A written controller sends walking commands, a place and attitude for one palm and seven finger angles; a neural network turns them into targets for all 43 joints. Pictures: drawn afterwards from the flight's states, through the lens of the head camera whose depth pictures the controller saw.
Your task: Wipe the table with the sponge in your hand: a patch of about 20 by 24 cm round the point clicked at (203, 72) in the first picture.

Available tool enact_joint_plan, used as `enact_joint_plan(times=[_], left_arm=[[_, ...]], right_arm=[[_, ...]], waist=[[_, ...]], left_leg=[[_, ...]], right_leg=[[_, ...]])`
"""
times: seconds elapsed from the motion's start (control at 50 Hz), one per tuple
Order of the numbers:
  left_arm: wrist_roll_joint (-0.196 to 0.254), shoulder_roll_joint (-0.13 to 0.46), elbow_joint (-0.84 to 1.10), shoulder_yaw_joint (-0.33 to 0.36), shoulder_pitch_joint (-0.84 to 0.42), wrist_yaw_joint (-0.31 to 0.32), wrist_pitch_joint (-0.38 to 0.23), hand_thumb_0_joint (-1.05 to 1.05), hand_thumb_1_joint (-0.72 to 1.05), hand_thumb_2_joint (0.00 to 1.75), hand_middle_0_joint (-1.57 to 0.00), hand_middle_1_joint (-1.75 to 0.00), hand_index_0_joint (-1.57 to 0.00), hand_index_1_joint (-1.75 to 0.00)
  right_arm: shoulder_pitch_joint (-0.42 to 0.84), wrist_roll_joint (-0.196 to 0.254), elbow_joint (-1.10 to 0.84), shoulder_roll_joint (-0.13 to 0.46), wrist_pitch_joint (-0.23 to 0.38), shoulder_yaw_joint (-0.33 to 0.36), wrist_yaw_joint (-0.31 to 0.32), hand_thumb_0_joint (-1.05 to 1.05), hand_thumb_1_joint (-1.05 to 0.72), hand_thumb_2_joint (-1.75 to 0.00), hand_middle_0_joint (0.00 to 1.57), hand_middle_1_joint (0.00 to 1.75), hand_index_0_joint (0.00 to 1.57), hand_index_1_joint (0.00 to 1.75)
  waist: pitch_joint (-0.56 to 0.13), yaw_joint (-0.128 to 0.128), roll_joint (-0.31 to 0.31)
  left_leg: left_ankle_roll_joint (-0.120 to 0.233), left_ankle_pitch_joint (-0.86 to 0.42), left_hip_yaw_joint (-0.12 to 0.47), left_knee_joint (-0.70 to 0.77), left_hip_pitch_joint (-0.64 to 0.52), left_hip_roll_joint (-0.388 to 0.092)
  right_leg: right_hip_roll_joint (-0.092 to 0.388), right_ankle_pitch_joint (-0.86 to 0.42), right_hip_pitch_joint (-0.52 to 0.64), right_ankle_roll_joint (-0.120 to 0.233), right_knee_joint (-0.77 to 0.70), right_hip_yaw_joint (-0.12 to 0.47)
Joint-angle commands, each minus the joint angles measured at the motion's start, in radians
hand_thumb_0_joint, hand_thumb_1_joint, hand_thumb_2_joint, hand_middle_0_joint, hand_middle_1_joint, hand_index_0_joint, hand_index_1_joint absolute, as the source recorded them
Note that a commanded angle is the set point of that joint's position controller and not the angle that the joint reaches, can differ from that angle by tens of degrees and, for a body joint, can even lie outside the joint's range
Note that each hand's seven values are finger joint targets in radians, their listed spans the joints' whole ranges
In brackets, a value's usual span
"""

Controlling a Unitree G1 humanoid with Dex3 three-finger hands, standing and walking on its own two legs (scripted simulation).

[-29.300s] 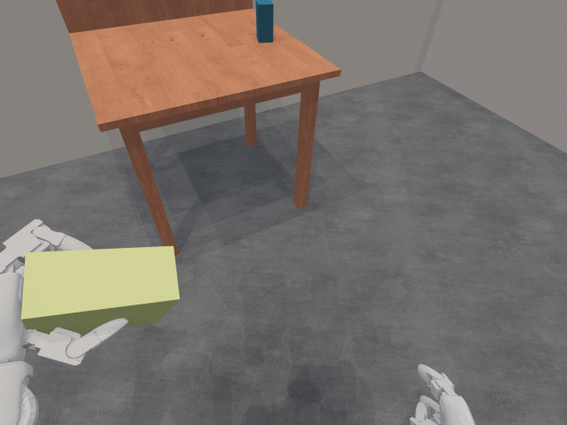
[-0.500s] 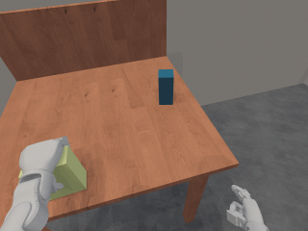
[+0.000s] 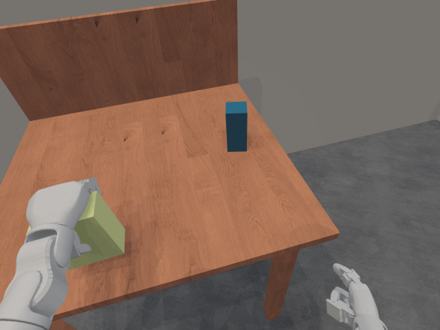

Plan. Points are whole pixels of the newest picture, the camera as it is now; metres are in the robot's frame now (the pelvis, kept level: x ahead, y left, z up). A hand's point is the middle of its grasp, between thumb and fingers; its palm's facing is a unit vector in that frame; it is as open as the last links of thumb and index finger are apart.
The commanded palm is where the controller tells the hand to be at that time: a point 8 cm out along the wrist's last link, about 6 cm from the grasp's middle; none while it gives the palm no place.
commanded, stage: lift the sponge slowly off the table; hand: left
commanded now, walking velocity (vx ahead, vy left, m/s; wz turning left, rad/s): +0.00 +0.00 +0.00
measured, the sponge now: (88, 238) +0.25 +0.31 +0.03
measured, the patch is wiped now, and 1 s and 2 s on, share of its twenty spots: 1.00 1.00 1.00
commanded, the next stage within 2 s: bring the sponge back beside the body in 0.90 s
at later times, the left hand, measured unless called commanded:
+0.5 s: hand (71, 208) +0.25 +0.30 +0.13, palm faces +0.08 -0.07 -0.99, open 10.1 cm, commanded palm +0.22 +0.29 +0.19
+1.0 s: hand (61, 202) +0.25 +0.31 +0.14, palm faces +0.06 -0.05 -1.00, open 10.1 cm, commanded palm +0.21 +0.30 +0.21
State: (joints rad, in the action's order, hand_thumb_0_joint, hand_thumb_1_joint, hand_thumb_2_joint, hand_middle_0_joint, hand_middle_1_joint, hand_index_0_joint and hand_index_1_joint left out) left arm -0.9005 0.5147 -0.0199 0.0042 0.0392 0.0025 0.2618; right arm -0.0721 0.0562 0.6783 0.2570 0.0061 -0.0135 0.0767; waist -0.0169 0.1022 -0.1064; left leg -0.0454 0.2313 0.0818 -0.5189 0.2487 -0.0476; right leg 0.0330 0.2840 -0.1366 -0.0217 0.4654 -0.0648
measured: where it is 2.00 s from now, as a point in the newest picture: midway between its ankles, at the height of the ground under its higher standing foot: outside the picture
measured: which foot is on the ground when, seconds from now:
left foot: down 0.00-1.00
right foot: down 0.00-1.00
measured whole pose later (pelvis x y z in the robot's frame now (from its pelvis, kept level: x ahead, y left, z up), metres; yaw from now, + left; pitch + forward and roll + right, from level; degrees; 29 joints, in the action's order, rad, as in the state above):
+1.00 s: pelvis -0.01 -0.01 +0.00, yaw +0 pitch -3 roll -1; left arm -0.87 0.59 0.06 0.00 -0.07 -0.13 0.37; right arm -0.03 0.06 0.66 0.26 -0.01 -0.06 0.07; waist -0.02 0.12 -0.11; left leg -0.05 0.19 0.09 -0.48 0.23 -0.05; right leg 0.03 0.26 -0.14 -0.01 0.46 -0.07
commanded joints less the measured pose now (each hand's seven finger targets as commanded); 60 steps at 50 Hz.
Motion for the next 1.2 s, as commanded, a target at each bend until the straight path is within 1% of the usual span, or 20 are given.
enact_joint_plan(times=[0.0, 0.12, 0.18, 0.22, 0.34, 0.38, 0.44, 0.54, 0.58, 0.64, 0.68, 0.7, 0.78, 0.8, 0.88, 0.94, 0.98, 1.04, 1.14, 1.18], left_arm=[[-0.021, 0.25, 0.259, 0.157, -0.215, 0.045, 0.023, 0.0, 0.1, 1.3, -1.2, -1.6, -1.2, -1.6], [-0.027, 0.272, 0.206, 0.135, -0.351, 0.017, 0.058, 0.0, 0.1, 1.3, -1.2, -1.6, -1.2, -1.6], [-0.034, 0.301, 0.246, 0.151, -0.37, 0.006, 0.045, 0.0, 0.1, 1.3, -1.2, -1.6, -1.2, -1.6], [-0.029, 0.254, 0.278, 0.111, -0.366, -0.001, 0.03, 0.0, 0.1, 1.3, -1.2, -1.6, -1.2, -1.6], [-0.018, 0.256, 0.247, 0.129, -0.304, -0.012, 0.062, 0.0, 0.1, 1.3, -1.2, -1.6, -1.2, -1.6], [-0.027, 0.307, 0.288, 0.178, -0.296, -0.011, 0.079, 0.0, 0.1, 1.3, -1.2, -1.6, -1.2, -1.6], [-0.017, 0.253, 0.308, 0.123, -0.289, -0.021, 0.095, 0.0, 0.1, 1.3, -1.2, -1.6, -1.2, -1.6], [-0.019, 0.284, 0.282, 0.126, -0.363, -0.039, 0.116, 0.0, 0.1, 1.3, -1.2, -1.6, -1.2, -1.6], [-0.028, 0.331, 0.324, 0.164, -0.382, -0.042, 0.111, 0.0, 0.1, 1.3, -1.2, -1.6, -1.2, -1.6], [-0.01, 0.281, 0.337, 0.121, -0.343, -0.054, 0.098, 0.0, 0.1, 1.3, -1.2, -1.6, -1.2, -1.6], [-0.016, 0.343, 0.322, 0.178, -0.371, -0.054, 0.105, 0.0, 0.1, 1.3, -1.2, -1.6, -1.2, -1.6], [-0.011, 0.294, 0.311, 0.124, -0.396, -0.062, 0.107, 0.0, 0.1, 1.3, -1.2, -1.6, -1.2, -1.6], [-0.009, 0.344, 0.325, 0.167, -0.407, -0.069, 0.108, 0.0, 0.1, 1.3, -1.2, -1.6, -1.2, -1.6], [-0.006, 0.298, 0.302, 0.118, -0.414, -0.076, 0.111, 0.0, 0.1, 1.3, -1.2, -1.6, -1.2, -1.6], [-0.015, 0.365, 0.253, 0.177, -0.407, -0.086, 0.117, 0.0, 0.1, 1.3, -1.2, -1.6, -1.2, -1.6], [0.003, 0.349, 0.241, 0.165, -0.386, -0.099, 0.102, 0.0, 0.1, 1.3, -1.2, -1.6, -1.2, -1.6], [-0.001, 0.397, 0.293, 0.218, -0.366, -0.095, 0.087, 0.0, 0.1, 1.3, -1.2, -1.6, -1.2, -1.6], [0.019, 0.324, 0.314, 0.17, -0.302, -0.098, 0.069, 0.0, 0.1, 1.3, -1.2, -1.6, -1.2, -1.6], [0.014, 0.328, 0.323, 0.175, -0.319, -0.074, 0.058, 0.0, 0.1, 1.3, -1.2, -1.6, -1.2, -1.6], [0.003, 0.346, 0.407, 0.198, -0.325, -0.055, 0.051, 0.0, 0.1, 1.3, -1.2, -1.6, -1.2, -1.6]], right_arm=[[0.218, -0.008, -0.192, 0.101, 0.056, 0.029, -0.003, 0.0, -0.9, -0.9, 0.2, 0.3, 0.2, 0.3], [0.242, 0.004, -0.171, 0.106, 0.048, 0.016, 0.007, 0.0, -0.9, -0.9, 0.2, 0.3, 0.2, 0.3], [0.256, 0.0, -0.177, 0.104, 0.057, 0.014, 0.013, 0.0, -0.9, -0.9, 0.2, 0.3, 0.2, 0.3], [0.244, -0.001, -0.183, 0.093, 0.066, 0.013, 0.012, 0.0, -0.9, -0.9, 0.2, 0.3, 0.2, 0.3], [0.247, -0.008, -0.183, 0.101, 0.052, 0.012, -0.001, 0.0, -0.9, -0.9, 0.2, 0.3, 0.2, 0.3], [0.273, -0.003, -0.186, 0.105, 0.048, 0.008, -0.007, 0.0, -0.9, -0.9, 0.2, 0.3, 0.2, 0.3], [0.269, -0.006, -0.195, 0.1, 0.042, 0.006, -0.011, 0.0, -0.9, -0.9, 0.2, 0.3, 0.2, 0.3], [0.273, -0.002, -0.189, 0.104, 0.04, -0.001, -0.003, 0.0, -0.9, -0.9, 0.2, 0.3, 0.2, 0.3], [0.295, 0.001, -0.196, 0.102, 0.048, -0.003, 0.0, 0.0, -0.9, -0.9, 0.2, 0.3, 0.2, 0.3], [0.275, -0.006, -0.199, 0.095, 0.051, -0.003, -0.002, 0.0, -0.9, -0.9, 0.2, 0.3, 0.2, 0.3], [0.288, 0.001, -0.19, 0.101, 0.051, -0.006, 0.001, 0.0, -0.9, -0.9, 0.2, 0.3, 0.2, 0.3], [0.284, -0.001, -0.197, 0.095, 0.049, -0.011, 0.001, 0.0, -0.9, -0.9, 0.2, 0.3, 0.2, 0.3], [0.299, 0.005, -0.197, 0.1, 0.055, -0.008, 0.002, 0.0, -0.9, -0.9, 0.2, 0.3, 0.2, 0.3], [0.288, 0.0, -0.201, 0.096, 0.052, -0.014, 0.002, 0.0, -0.9, -0.9, 0.2, 0.3, 0.2, 0.3], [0.289, 0.006, -0.193, 0.109, 0.047, -0.01, 0.003, 0.0, -0.9, -0.9, 0.2, 0.3, 0.2, 0.3], [0.267, -0.001, -0.201, 0.109, 0.042, -0.011, 0.005, 0.0, -0.9, -0.9, 0.2, 0.3, 0.2, 0.3], [0.279, 0.003, -0.204, 0.108, 0.048, -0.008, 0.003, 0.0, -0.9, -0.9, 0.2, 0.3, 0.2, 0.3], [0.256, -0.005, -0.214, 0.1, 0.048, -0.008, -0.001, 0.0, -0.9, -0.9, 0.2, 0.3, 0.2, 0.3], [0.25, -0.005, -0.207, 0.104, 0.055, -0.001, 0.006, 0.0, -0.9, -0.9, 0.2, 0.3, 0.2, 0.3], [0.277, 0.0, -0.216, 0.096, 0.069, 0.001, 0.005, 0.0, -0.9, -0.9, 0.2, 0.3, 0.2, 0.3]], waist=[[-0.213, 0.025, 0.003], [-0.152, -0.002, 0.027], [-0.198, 0.008, -0.015], [-0.222, 0.005, -0.014], [-0.186, 0.022, 0.027], [-0.205, 0.032, -0.009], [-0.199, 0.028, 0.016], [-0.176, 0.019, 0.045], [-0.206, 0.028, 0.009], [-0.206, 0.028, -0.005], [-0.198, 0.025, 0.009], [-0.18, 0.018, 0.015], [-0.201, 0.028, 0.004], [-0.193, 0.024, 0.016], [-0.19, 0.028, 0.022], [-0.194, 0.026, 0.055], [-0.215, 0.031, 0.015], [-0.193, 0.03, 0.02], [-0.159, 0.023, 0.024], [-0.204, 0.032, -0.027]], left_leg=[[0.075, -0.225, -0.061, 0.063, -0.131, 0.088], [0.071, -0.138, -0.062, 0.083, -0.121, 0.083], [0.071, -0.154, -0.054, 0.088, -0.151, 0.085], [0.074, -0.19, -0.056, 0.082, -0.168, 0.087], [0.071, -0.212, -0.06, 0.089, -0.141, 0.082], [0.066, -0.218, -0.052, 0.095, -0.137, 0.078], [0.069, -0.224, -0.062, 0.091, -0.139, 0.08], [0.071, -0.177, -0.059, 0.099, -0.128, 0.079], [0.071, -0.188, -0.053, 0.093, -0.143, 0.081], [0.073, -0.213, -0.058, 0.089, -0.15, 0.085], [0.07, -0.19, -0.052, 0.092, -0.141, 0.08], [0.071, -0.17, -0.059, 0.097, -0.13, 0.085], [0.068, -0.166, -0.05, 0.1, -0.134, 0.081], [0.071, -0.164, -0.058, 0.1, -0.127, 0.086], [0.069, -0.145, -0.055, 0.098, -0.114, 0.08], [0.074, -0.163, -0.063, 0.086, -0.112, 0.087], [0.072, -0.177, -0.055, 0.08, -0.121, 0.083], [0.073, -0.185, -0.06, 0.08, -0.125, 0.085], [0.072, -0.138, -0.06, 0.088, -0.122, 0.082], [0.07, -0.157, -0.05, 0.09, -0.141, 0.079]], right_leg=[[-0.057, -0.237, 0.014, 0.074, -0.065, -0.03], [-0.052, -0.128, -0.041, 0.065, -0.097, -0.021], [-0.057, -0.137, -0.012, 0.074, -0.097, -0.013], [-0.052, -0.171, -0.007, 0.072, -0.091, -0.023], [-0.055, -0.209, 0.002, 0.072, -0.093, -0.029], [-0.055, -0.209, 0.027, 0.079, -0.084, -0.014], [-0.053, -0.22, 0.013, 0.073, -0.085, -0.027], [-0.054, -0.164, -0.01, 0.071, -0.096, -0.024], [-0.054, -0.173, 0.008, 0.077, -0.091, -0.005], [-0.051, -0.203, 0.006, 0.074, -0.091, -0.022], [-0.055, -0.174, 0.005, 0.076, -0.096, -0.005], [-0.053, -0.153, -0.01, 0.072, -0.101, -0.018], [-0.052, -0.146, 0.003, 0.075, -0.097, -0.003], [-0.052, -0.146, -0.005, 0.074, -0.096, -0.018], [-0.05, -0.135, -0.005, 0.073, -0.098, 0.002], [-0.045, -0.164, -0.006, 0.067, -0.092, -0.014], [-0.046, -0.18, 0.012, 0.071, -0.086, 0.004], [-0.047, -0.178, -0.008, 0.067, -0.09, -0.022], [-0.049, -0.119, -0.033, 0.067, -0.108, -0.018], [-0.053, -0.128, -0.002, 0.075, -0.095, -0.005]])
